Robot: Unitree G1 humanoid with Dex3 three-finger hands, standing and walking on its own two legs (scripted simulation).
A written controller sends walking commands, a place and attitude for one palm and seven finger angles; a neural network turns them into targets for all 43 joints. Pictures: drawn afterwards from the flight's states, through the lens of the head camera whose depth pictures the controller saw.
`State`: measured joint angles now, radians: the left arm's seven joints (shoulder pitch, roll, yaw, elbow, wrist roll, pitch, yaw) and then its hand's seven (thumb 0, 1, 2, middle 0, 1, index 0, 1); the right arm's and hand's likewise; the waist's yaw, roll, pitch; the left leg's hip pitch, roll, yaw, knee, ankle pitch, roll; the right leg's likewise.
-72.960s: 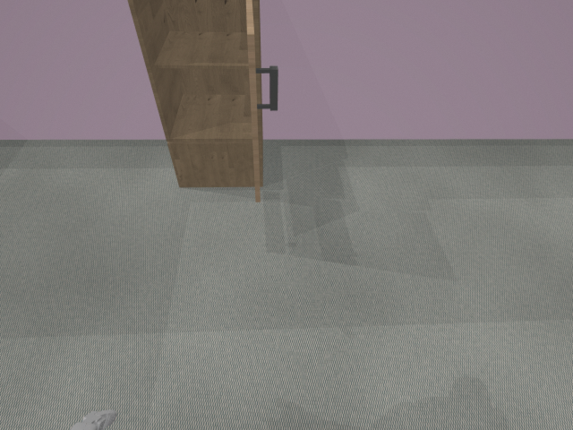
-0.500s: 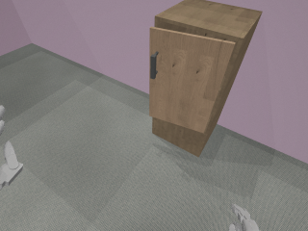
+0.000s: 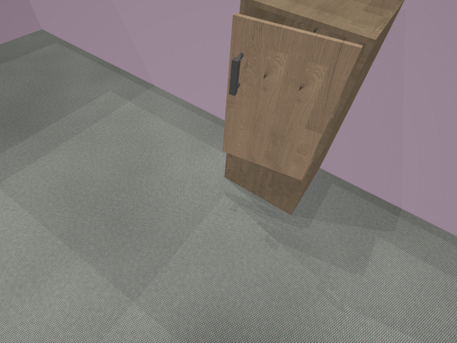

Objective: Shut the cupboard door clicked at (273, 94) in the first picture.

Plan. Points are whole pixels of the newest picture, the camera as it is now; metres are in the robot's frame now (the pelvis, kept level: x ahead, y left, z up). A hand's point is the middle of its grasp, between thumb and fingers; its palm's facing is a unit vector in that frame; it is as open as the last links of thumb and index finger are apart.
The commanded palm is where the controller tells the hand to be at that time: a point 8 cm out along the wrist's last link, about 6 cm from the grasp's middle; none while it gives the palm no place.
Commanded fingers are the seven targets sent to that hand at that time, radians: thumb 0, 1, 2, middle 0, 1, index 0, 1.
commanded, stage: let the arm hang, fingers relaxed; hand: left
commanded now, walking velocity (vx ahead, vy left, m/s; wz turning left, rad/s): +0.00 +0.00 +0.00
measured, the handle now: (236, 74) +0.91 +0.02 -0.04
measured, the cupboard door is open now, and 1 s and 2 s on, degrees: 10 10 10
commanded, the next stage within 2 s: look to check the result in 0.68 s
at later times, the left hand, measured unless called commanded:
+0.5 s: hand out of the picture +0.05 +0.22 -0.16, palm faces -0.02 -0.97 -0.26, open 7.4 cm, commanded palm none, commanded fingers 0.00 0.90 0.90 -0.20 -0.30 -0.20 -0.30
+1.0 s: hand out of the picture +0.09 +0.24 -0.15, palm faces -0.03 -0.95 -0.31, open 7.4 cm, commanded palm none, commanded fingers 0.00 0.90 0.90 -0.20 -0.30 -0.20 -0.30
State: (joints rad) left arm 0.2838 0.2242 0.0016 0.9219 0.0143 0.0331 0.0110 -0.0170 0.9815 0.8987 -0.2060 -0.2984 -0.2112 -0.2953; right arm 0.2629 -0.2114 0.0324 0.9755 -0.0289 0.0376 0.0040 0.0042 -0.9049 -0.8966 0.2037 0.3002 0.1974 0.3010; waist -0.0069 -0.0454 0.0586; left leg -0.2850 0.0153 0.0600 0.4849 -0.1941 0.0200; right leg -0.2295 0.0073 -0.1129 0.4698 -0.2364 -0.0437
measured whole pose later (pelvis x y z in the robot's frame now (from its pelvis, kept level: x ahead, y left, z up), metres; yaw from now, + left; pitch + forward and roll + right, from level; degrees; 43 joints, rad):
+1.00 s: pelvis +0.03 +0.00 +0.01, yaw -1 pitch -1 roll +0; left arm 0.16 0.30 0.01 1.14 0.02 -0.01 0.00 0.01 0.91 0.90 -0.20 -0.30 -0.20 -0.29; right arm 0.15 -0.30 0.00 1.12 -0.02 -0.01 -0.01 0.00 -0.90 -0.90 0.20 0.30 0.20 0.30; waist -0.01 0.01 0.02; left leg -0.13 0.00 0.08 0.31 -0.16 0.02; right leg -0.09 0.01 -0.08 0.30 -0.20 -0.03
